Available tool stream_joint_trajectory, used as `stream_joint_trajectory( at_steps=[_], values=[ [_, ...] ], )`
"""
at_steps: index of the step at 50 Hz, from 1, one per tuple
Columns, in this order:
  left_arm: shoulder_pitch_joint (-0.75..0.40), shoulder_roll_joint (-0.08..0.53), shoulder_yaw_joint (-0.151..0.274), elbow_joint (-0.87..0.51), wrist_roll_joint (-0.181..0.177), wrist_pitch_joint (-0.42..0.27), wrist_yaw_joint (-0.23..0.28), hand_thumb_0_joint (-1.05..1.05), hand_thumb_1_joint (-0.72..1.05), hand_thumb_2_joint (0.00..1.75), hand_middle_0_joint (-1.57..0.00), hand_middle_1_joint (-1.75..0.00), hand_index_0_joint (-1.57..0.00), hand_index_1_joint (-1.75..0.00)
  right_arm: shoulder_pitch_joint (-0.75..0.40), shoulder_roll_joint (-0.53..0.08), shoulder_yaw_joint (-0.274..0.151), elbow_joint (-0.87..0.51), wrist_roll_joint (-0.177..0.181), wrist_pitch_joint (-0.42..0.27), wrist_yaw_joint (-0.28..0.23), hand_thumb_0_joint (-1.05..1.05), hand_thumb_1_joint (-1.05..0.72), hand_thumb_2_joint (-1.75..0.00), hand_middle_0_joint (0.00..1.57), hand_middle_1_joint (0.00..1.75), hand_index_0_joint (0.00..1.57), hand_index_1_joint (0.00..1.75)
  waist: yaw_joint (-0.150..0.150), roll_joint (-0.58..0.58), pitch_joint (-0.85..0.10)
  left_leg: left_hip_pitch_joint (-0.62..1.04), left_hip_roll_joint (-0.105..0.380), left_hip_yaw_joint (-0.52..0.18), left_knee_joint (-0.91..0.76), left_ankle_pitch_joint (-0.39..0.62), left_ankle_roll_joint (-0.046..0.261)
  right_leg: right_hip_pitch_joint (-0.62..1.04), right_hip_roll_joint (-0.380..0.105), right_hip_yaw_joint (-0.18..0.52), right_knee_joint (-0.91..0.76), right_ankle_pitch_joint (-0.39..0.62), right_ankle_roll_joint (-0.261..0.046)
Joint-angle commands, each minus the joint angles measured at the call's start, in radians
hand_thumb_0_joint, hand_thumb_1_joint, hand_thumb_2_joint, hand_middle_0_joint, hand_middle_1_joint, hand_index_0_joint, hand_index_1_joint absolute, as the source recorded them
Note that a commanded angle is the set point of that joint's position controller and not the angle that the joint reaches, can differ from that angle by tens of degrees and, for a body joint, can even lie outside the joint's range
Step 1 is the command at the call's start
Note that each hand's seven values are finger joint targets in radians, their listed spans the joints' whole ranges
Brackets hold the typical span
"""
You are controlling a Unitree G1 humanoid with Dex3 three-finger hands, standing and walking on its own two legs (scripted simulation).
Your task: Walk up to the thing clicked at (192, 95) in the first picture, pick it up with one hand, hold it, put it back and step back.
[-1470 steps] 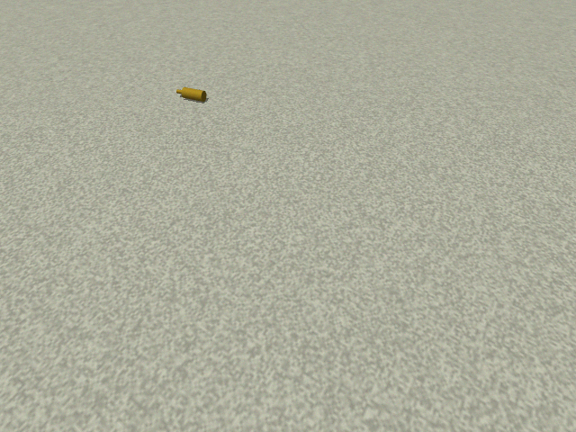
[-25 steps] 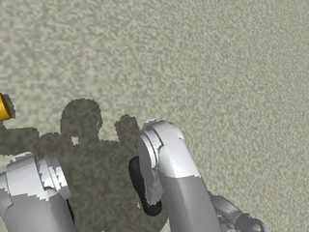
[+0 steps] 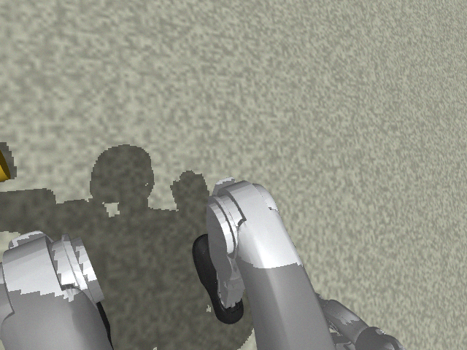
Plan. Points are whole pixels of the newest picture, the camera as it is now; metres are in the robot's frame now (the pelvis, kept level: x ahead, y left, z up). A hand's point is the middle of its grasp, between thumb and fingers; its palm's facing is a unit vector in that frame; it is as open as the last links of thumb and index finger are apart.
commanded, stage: settle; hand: left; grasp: from above
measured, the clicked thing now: out of the picture +0.42 +0.35 -0.26
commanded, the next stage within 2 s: lift in 1.00 s
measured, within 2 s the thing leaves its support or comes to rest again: leaves its support in 0.38 s
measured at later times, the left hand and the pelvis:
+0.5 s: hand out of the picture +0.41 +0.33 -0.22, palm faces -0.39 -0.15 -0.91, open 9.7 cm; pelvis +0.01 +0.00 +0.00, yaw +1 degrees
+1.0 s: hand out of the picture +0.40 +0.33 -0.13, palm faces -0.45 -0.12 -0.89, open 9.7 cm; pelvis +0.00 -0.01 +0.04, yaw +6 degrees
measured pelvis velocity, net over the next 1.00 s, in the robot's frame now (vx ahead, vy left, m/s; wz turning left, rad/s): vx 0.00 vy -0.01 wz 0.10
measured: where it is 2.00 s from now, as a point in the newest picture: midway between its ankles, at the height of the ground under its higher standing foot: (166, 323)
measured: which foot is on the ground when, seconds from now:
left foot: down 0.00-1.00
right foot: down 0.00-1.00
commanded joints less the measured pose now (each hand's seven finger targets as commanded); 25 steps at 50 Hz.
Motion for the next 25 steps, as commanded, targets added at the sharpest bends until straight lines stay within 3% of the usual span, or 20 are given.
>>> stream_joint_trajectory(
  at_steps=[1, 3, 4, 6, 9, 10, 11, 12, 13, 16, 17, 19, 21, 23, 24, 25],
  values=[
    [-0.206, 0.225, 0.006, -0.069, -0.014, 0.010, 0.036, 0.00, 0.60, 0.61, -0.95, -0.54, -0.95, -0.54, 0.157, -0.316, -0.088, 0.007, 0.005, -0.001, -0.009, 0.00, -0.89, -0.90, 0.20, 0.30, 0.20, 0.30, -0.031, 0.437, -0.581, 0.448, 0.016, 0.134, -0.251, 0.175, 0.027, 0.301, 0.029, -0.141, -0.196, 0.235, -0.086],
    [-0.212, 0.225, -0.003, -0.074, -0.018, 0.008, 0.036, 0.00, 0.55, 0.65, -0.96, -0.59, -0.97, -0.58, 0.147, -0.327, -0.097, 0.001, 0.003, 0.000, -0.015, 0.00, -0.91, -0.90, 0.20, 0.30, 0.20, 0.30, -0.031, 0.441, -0.586, 0.449, 0.019, 0.133, -0.263, 0.161, 0.026, 0.319, 0.034, -0.130, -0.209, 0.219, -0.090],
    [-0.211, 0.249, 0.014, -0.082, -0.013, 0.008, 0.035, 0.00, 0.55, 0.67, -0.96, -0.57, -0.96, -0.57, 0.162, -0.321, -0.089, 0.004, 0.005, -0.001, -0.011, 0.00, -0.91, -0.90, 0.20, 0.30, 0.20, 0.30, -0.027, 0.447, -0.593, 0.455, 0.017, 0.133, -0.256, 0.176, 0.027, 0.315, 0.030, -0.135, -0.202, 0.233, -0.088],
    [-0.203, 0.234, 0.007, -0.076, -0.016, 0.014, 0.028, 0.00, 0.55, 0.63, -0.96, -0.55, -0.97, -0.55, 0.159, -0.322, -0.096, 0.006, 0.001, 0.000, -0.012, 0.00, -0.91, -0.90, 0.20, 0.30, 0.20, 0.30, -0.030, 0.446, -0.603, 0.455, 0.016, 0.136, -0.258, 0.171, 0.027, 0.323, 0.032, -0.129, -0.202, 0.229, -0.089],
    [-0.224, 0.243, 0.013, -0.125, -0.028, 0.018, 0.017, 0.00, 0.54, 0.64, -0.95, -0.57, -0.95, -0.56, 0.157, -0.322, -0.103, 0.006, 0.008, 0.000, -0.013, 0.00, -0.91, -0.90, 0.20, 0.30, 0.20, 0.30, -0.014, 0.476, -0.634, 0.462, 0.017, 0.137, -0.262, 0.187, 0.025, 0.326, 0.030, -0.125, -0.201, 0.237, -0.091],
    [-0.209, 0.273, 0.047, -0.143, -0.023, 0.018, 0.018, 0.00, 0.54, 0.67, -0.96, -0.58, -0.96, -0.57, 0.178, -0.321, -0.103, 0.011, 0.007, 0.004, -0.013, 0.00, -0.91, -0.90, 0.20, 0.30, 0.20, 0.30, -0.007, 0.487, -0.656, 0.474, 0.014, 0.138, -0.259, 0.204, 0.026, 0.334, 0.029, -0.131, -0.198, 0.257, -0.090],
    [-0.217, 0.244, 0.019, -0.164, -0.026, 0.018, 0.008, 0.00, 0.55, 0.68, -0.97, -0.58, -0.97, -0.58, 0.158, -0.317, -0.108, -0.006, 0.016, 0.005, -0.014, 0.00, -0.91, -0.90, 0.20, 0.30, 0.20, 0.30, 0.000, 0.500, -0.662, 0.474, 0.015, 0.139, -0.269, 0.192, 0.023, 0.331, 0.028, -0.120, -0.193, 0.239, -0.096],
    [-0.223, 0.258, 0.035, -0.179, -0.027, 0.019, 0.005, 0.00, 0.55, 0.68, -0.97, -0.58, -0.97, -0.58, 0.163, -0.316, -0.113, 0.005, 0.017, 0.004, -0.014, 0.00, -0.91, -0.90, 0.20, 0.30, 0.20, 0.30, -0.003, 0.505, -0.653, 0.473, 0.014, 0.142, -0.261, 0.193, 0.024, 0.314, 0.025, -0.128, -0.190, 0.243, -0.094],
    [-0.212, 0.288, 0.066, -0.233, -0.024, 0.016, 0.008, 0.00, 0.57, 0.68, -0.97, -0.59, -0.97, -0.58, 0.173, -0.320, -0.123, 0.002, 0.015, 0.008, -0.014, 0.00, -0.91, -0.90, 0.20, 0.30, 0.20, 0.30, 0.021, 0.541, -0.707, 0.502, 0.013, 0.140, -0.281, 0.209, 0.020, 0.331, 0.027, -0.126, -0.193, 0.248, -0.099],
    [-0.220, 0.192, 0.014, -0.314, -0.028, 0.021, -0.011, 0.00, 0.56, 0.67, -0.97, -0.58, -0.98, -0.58, 0.157, -0.295, -0.135, -0.012, 0.026, 0.007, -0.003, 0.00, -0.91, -0.90, 0.20, 0.30, 0.20, 0.30, 0.018, 0.580, -0.732, 0.548, 0.010, 0.147, -0.281, 0.250, 0.012, 0.305, 0.025, -0.130, -0.177, 0.288, -0.103],
    [-0.218, 0.219, 0.037, -0.342, -0.039, 0.021, -0.010, 0.00, 0.58, 0.66, -0.97, -0.59, -0.98, -0.58, 0.149, -0.298, -0.142, -0.005, 0.033, 0.008, -0.003, 0.00, -0.91, -0.90, 0.20, 0.30, 0.20, 0.30, 0.034, 0.594, -0.754, 0.555, 0.013, 0.143, -0.287, 0.243, 0.011, 0.297, 0.023, -0.131, -0.175, 0.280, -0.105],
    [-0.205, 0.187, 0.032, -0.413, -0.049, 0.029, -0.020, 0.00, 0.57, 0.65, -0.96, -0.58, -0.97, -0.57, 0.172, -0.286, -0.162, 0.015, 0.046, 0.017, 0.001, 0.00, -0.91, -0.90, 0.20, 0.30, 0.20, 0.30, 0.059, 0.636, -0.802, 0.593, 0.008, 0.152, -0.304, 0.275, 0.004, 0.290, 0.018, -0.124, -0.173, 0.302, -0.109],
    [-0.175, 0.170, 0.033, -0.446, -0.044, 0.043, -0.036, 0.00, 0.59, 0.66, -0.98, -0.60, -0.99, -0.59, 0.186, -0.279, -0.178, 0.016, 0.055, 0.030, 0.006, 0.00, -0.91, -0.90, 0.20, 0.30, 0.20, 0.30, 0.069, 0.635, -0.850, 0.594, 0.008, 0.164, -0.298, 0.301, 0.009, 0.315, 0.023, -0.106, -0.187, 0.328, -0.109],
    [-0.196, 0.126, 0.009, -0.459, -0.056, 0.058, -0.052, 0.00, 0.60, 0.67, -0.98, -0.60, -0.99, -0.59, 0.200, -0.264, -0.194, 0.030, 0.069, 0.038, 0.012, 0.00, -0.91, -0.90, 0.20, 0.30, 0.20, 0.30, 0.059, 0.605, -0.804, 0.558, 0.003, 0.173, -0.302, 0.283, 0.014, 0.277, 0.015, -0.105, -0.189, 0.316, -0.109],
    [-0.207, 0.134, 0.020, -0.521, -0.062, 0.061, -0.060, 0.00, 0.59, 0.68, -0.97, -0.61, -0.98, -0.60, 0.208, -0.263, -0.205, 0.029, 0.079, 0.045, 0.009, 0.00, -0.91, -0.90, 0.20, 0.30, 0.20, 0.30, 0.078, 0.615, -0.844, 0.571, 0.001, 0.176, -0.316, 0.279, 0.017, 0.285, 0.014, -0.097, -0.207, 0.310, -0.110],
    [-0.186, 0.105, 0.003, -0.516, -0.066, 0.072, -0.074, 0.00, 0.60, 0.69, -0.99, -0.60, -1.00, -0.60, 0.209, -0.257, -0.213, 0.025, 0.094, 0.052, 0.008, 0.00, -0.91, -0.90, 0.20, 0.30, 0.20, 0.30, 0.084, 0.608, -0.855, 0.582, 0.001, 0.176, -0.325, 0.273, 0.018, 0.281, 0.013, -0.088, -0.212, 0.303, -0.113]
  ],
)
